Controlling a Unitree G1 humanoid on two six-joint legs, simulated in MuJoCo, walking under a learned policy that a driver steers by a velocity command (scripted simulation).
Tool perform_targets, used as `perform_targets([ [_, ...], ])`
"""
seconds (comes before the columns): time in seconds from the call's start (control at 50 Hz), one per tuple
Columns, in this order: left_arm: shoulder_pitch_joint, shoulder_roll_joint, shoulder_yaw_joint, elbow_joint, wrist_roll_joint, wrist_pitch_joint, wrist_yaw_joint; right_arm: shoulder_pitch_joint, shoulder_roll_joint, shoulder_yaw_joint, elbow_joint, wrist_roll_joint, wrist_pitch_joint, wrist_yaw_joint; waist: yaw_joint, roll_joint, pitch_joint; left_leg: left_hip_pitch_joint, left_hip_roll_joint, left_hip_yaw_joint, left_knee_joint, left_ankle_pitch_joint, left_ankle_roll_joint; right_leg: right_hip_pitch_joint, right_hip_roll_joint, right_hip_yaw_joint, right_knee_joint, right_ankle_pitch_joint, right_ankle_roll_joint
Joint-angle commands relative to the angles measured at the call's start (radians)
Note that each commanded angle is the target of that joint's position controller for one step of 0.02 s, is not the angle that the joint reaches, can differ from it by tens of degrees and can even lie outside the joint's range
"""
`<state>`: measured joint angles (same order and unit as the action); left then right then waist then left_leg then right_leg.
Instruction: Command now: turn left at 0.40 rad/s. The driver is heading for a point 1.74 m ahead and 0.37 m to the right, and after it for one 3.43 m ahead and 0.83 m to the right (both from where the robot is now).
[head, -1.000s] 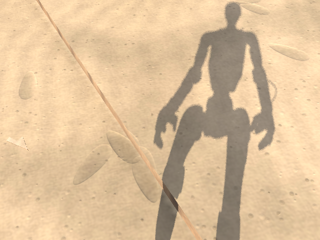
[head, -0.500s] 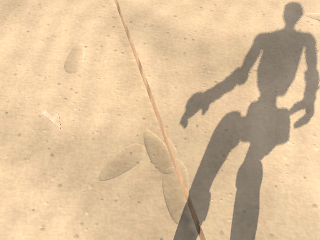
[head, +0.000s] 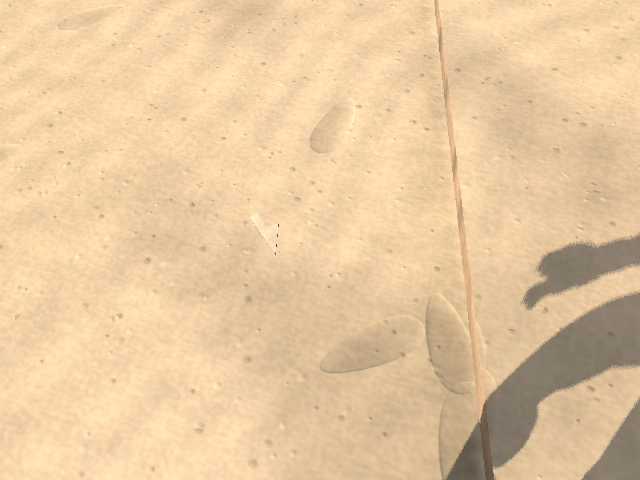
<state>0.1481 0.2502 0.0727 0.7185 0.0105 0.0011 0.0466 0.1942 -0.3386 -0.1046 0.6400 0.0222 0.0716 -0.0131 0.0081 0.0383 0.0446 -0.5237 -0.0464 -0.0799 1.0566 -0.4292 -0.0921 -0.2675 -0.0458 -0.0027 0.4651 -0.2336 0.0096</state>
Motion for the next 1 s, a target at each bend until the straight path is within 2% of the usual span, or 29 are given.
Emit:
perform_targets([
  [0.02,-0.003,0.2,0.05,-0.053,-0.004,0.003,0.001,-0.056,-0.01,0.012,-0.105,-0.006,-0.019,0.007,0.028,-0.237,-0.138,0.023,0.028,0.053,-0.159,-0.008,-0.003,0.171,-0.211,0.131,-0.086,0.501,-0.221],
  [0.08,-0.001,0.213,0.049,-0.043,-0.02,0.003,-0.012,-0.04,-0.028,0.008,-0.1,-0.008,-0.019,0.012,0.028,-0.256,-0.135,0.139,0.026,0.089,-0.33,0.029,0.022,0.142,-0.224,0.137,-0.075,0.451,-0.22],
  [0.1,-0.008,0.211,0.046,-0.039,-0.028,0.002,-0.015,-0.018,-0.026,0.006,-0.091,-0.008,-0.019,0.015,0.013,-0.249,-0.129,0.188,0.022,0.098,-0.429,0.09,0.04,0.129,-0.219,0.134,-0.057,0.422,-0.209],
  [0.12,-0.019,0.201,0.04,-0.036,-0.036,0.003,-0.016,0.019,-0.02,0.005,-0.073,-0.01,-0.02,0.017,-0.013,-0.234,-0.123,0.271,0.01,0.118,-0.576,0.206,0.066,0.097,-0.205,0.12,-0.03,0.387,-0.185],
  [0.14,0.023,0.173,0.03,-0.015,-0.04,-0.002,-0.018,0.033,-0.025,0.003,-0.067,-0.015,-0.021,0.016,-0.019,-0.199,-0.115,0.373,0.008,0.106,-0.701,0.313,0.094,0.042,-0.182,0.1,-0.001,0.319,-0.135],
  [0.16,0.075,0.125,0.013,-0.002,-0.012,-0.011,-0.025,0.052,-0.068,-0.003,-0.075,-0.02,-0.023,0.009,-0.002,-0.074,-0.165,0.533,0.122,-0.041,-0.707,0.52,0.125,-0.057,-0.122,0.039,0.101,0.135,-0.048],
  [0.18,0.099,0.065,-0.011,-0.026,0.029,-0.025,-0.038,-0.006,-0.147,-0.01,-0.1,-0.036,-0.021,0.0,0.054,0.211,-0.172,0.55,0.331,-0.258,-0.665,0.769,0.252,-0.198,-0.025,-0.055,0.221,-0.23,0.045],
  [0.2,-0.004,0.118,0.0,-0.041,0.013,-0.023,-0.026,0.015,-0.068,0.009,-0.093,-0.06,-0.036,0.008,-0.036,0.189,-0.184,0.45,0.366,-0.296,-0.696,0.673,0.356,-0.185,-0.031,0.016,0.311,-0.376,0.068],
  [0.22,-0.021,0.15,0.01,-0.04,-0.004,-0.019,-0.024,0.026,-0.045,0.019,-0.072,-0.062,-0.052,0.011,-0.039,0.15,-0.159,0.446,0.333,-0.279,-0.735,0.474,0.355,-0.208,-0.033,0.024,0.384,-0.369,0.07],
  [0.26,-0.017,0.184,0.028,-0.019,-0.012,-0.011,-0.023,0.075,-0.115,-0.005,-0.034,-0.023,-0.066,0.007,-0.07,0.153,-0.095,0.478,0.303,-0.308,-0.813,0.03,0.326,-0.348,-0.02,0.012,0.518,-0.315,0.061],
  [0.28,-0.019,0.189,0.033,-0.017,-0.017,-0.011,-0.024,0.071,-0.112,-0.002,-0.025,-0.017,-0.073,0.001,-0.061,0.149,-0.047,0.448,0.3,-0.324,-0.848,-0.079,0.318,-0.381,-0.032,0.033,0.543,-0.26,0.049],
  [0.3,-0.017,0.177,0.032,-0.013,-0.024,-0.018,-0.027,0.067,-0.094,0.005,-0.02,-0.017,-0.078,-0.005,-0.052,0.143,-0.012,0.428,0.288,-0.32,-0.88,-0.124,0.313,-0.396,-0.032,0.034,0.541,-0.208,0.037],
  [0.36,-0.019,0.138,0.024,0.002,-0.025,-0.053,-0.041,0.061,-0.057,0.011,-0.014,-0.019,-0.101,-0.012,-0.044,0.111,-0.008,0.443,0.261,-0.255,-0.907,-0.024,0.299,-0.38,-0.036,0.024,0.43,-0.088,0.008],
  [0.42,-0.043,0.105,0.008,0.003,-0.024,-0.074,-0.056,0.064,-0.077,0.001,-0.004,-0.011,-0.116,-0.005,-0.052,0.092,-0.026,0.419,0.252,-0.2,-0.902,0.056,0.301,-0.28,-0.023,0.006,0.253,-0.045,-0.002],
  [0.5,-0.049,0.129,0.004,-0.004,-0.034,-0.079,-0.072,0.094,-0.106,-0.01,0.018,0.003,-0.119,0.016,-0.054,0.089,-0.01,0.34,0.275,-0.209,-0.884,-0.003,0.313,-0.162,-0.003,-0.015,0.139,-0.038,-0.022],
  [0.54,0.009,0.132,0.004,0.015,-0.033,-0.085,-0.075,0.08,-0.099,-0.005,0.024,0.007,-0.113,0.02,-0.01,0.061,-0.013,0.271,0.262,-0.193,-0.837,-0.024,0.291,-0.034,0.015,-0.034,0.064,0.025,-0.044],
  [0.56,0.07,0.138,0.009,0.04,-0.031,-0.086,-0.073,0.079,-0.081,0.002,0.028,0.002,-0.111,0.021,0.02,0.047,-0.026,0.224,0.237,-0.174,-0.789,-0.027,0.272,0.061,0.032,-0.043,0.049,0.021,-0.05],
  [0.58,0.158,0.153,0.016,0.066,-0.033,-0.088,-0.066,0.076,-0.046,0.014,0.03,-0.007,-0.11,0.021,0.06,0.03,-0.044,0.153,0.202,-0.139,-0.699,-0.021,0.243,0.178,0.018,-0.015,0.035,-0.004,-0.064],
  [0.6,0.272,0.218,0.03,0.081,-0.027,-0.093,-0.055,0.049,0.026,0.038,0.011,-0.021,-0.115,0.023,0.102,-0.122,-0.078,0.034,0.104,-0.027,-0.404,0.011,0.176,0.305,-0.146,0.212,-0.074,-0.108,-0.123],
  [0.62,0.341,0.335,0.059,0.09,-0.012,-0.095,-0.063,0.057,0.031,0.039,-0.045,-0.006,-0.134,0.014,0.101,-0.371,-0.106,-0.223,-0.006,0.069,-0.077,-0.123,0.125,0.417,-0.344,0.647,-0.243,-0.39,-0.276],
  [0.64,0.302,0.257,0.037,0.076,-0.011,-0.103,-0.068,0.051,-0.062,0.017,-0.037,0.008,-0.146,0.009,0.095,-0.248,-0.065,-0.312,0.045,-0.021,0.082,-0.128,0.129,0.378,-0.361,0.719,-0.278,-0.524,-0.302],
  [0.66,0.248,0.209,0.021,0.061,-0.015,-0.106,-0.067,0.046,-0.084,0.009,-0.033,0.016,-0.151,0.014,0.07,-0.219,-0.012,-0.362,0.084,-0.025,0.124,-0.028,0.142,0.352,-0.325,0.624,-0.274,-0.494,-0.272],
  [0.7,0.177,0.174,0.007,0.042,-0.01,-0.104,-0.068,0.03,-0.062,0.011,-0.019,-0.007,-0.153,0.017,0.04,-0.143,0.01,-0.34,0.134,-0.009,0.08,0.118,0.138,0.285,-0.253,0.461,-0.283,-0.28,-0.233],
  [0.72,0.162,0.162,0.0,0.038,-0.006,-0.103,-0.065,0.026,-0.048,0.011,-0.016,-0.013,-0.15,0.02,0.026,-0.138,0.013,-0.291,0.153,-0.006,0.041,0.17,0.129,0.241,-0.22,0.385,-0.299,-0.179,-0.215],
  [0.76,0.168,0.163,0.0,0.041,-0.01,-0.104,-0.059,0.018,-0.021,0.017,-0.014,-0.015,-0.143,0.023,0.022,-0.137,0.01,-0.256,0.153,0.021,-0.022,0.252,0.101,0.214,-0.187,0.287,-0.325,-0.011,-0.215],
  [0.82,0.197,0.174,0.003,0.059,-0.016,-0.097,-0.047,-0.05,0.009,0.029,-0.034,-0.016,-0.141,0.023,0.037,-0.108,0.013,-0.236,0.147,0.046,-0.196,0.364,0.07,0.217,-0.157,0.173,-0.333,0.196,-0.208],
  [0.88,0.238,0.187,0.006,0.079,-0.022,-0.088,-0.038,-0.143,0.037,0.044,-0.058,-0.01,-0.149,0.036,0.07,-0.116,0.027,-0.163,0.124,0.075,-0.374,0.488,0.065,0.199,-0.139,0.098,-0.335,0.252,-0.193],
  [0.94,0.281,0.195,0.01,0.103,-0.03,-0.079,-0.036,-0.218,0.034,0.047,-0.081,0.0,-0.156,0.054,0.089,-0.112,0.059,-0.125,0.108,0.078,-0.468,0.529,0.081,0.218,-0.171,0.09,-0.333,0.237,-0.194],
  [1.0,0.288,0.209,0.019,0.118,-0.038,-0.067,-0.034,-0.247,0.011,0.042,-0.101,0.001,-0.161,0.07,0.069,-0.118,0.067,-0.115,0.098,0.072,-0.523,0.456,0.124,0.303,-0.215,0.092,-0.285,0.325,-0.18],
])
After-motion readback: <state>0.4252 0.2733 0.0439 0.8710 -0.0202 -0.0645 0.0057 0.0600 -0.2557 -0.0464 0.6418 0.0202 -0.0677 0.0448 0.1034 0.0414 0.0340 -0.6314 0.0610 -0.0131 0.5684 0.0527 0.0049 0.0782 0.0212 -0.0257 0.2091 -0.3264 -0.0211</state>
